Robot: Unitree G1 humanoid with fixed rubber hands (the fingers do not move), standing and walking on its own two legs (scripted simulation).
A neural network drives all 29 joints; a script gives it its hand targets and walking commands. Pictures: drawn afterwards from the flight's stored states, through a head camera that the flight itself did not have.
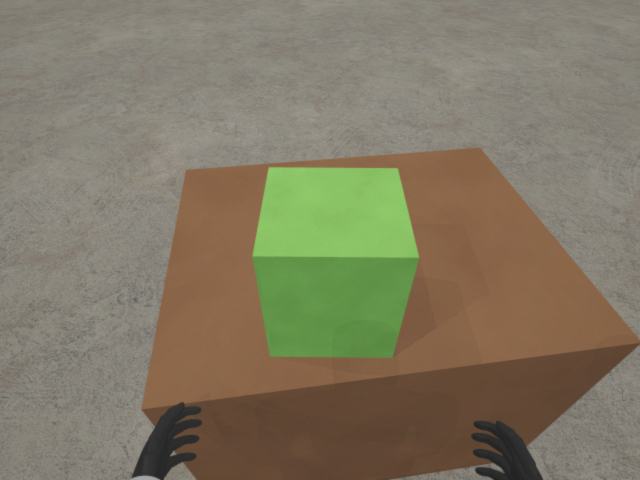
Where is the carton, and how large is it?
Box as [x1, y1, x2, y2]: [252, 167, 418, 357]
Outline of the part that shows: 269,167 252,256 270,356 392,357 418,259 417,250 397,168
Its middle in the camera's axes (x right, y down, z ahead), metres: +0.02 +0.03 +0.64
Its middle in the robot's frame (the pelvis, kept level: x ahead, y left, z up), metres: +0.47 +0.04 +0.00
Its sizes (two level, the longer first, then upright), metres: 0.210 0.200 0.250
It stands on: a pedestal, 0.65 m high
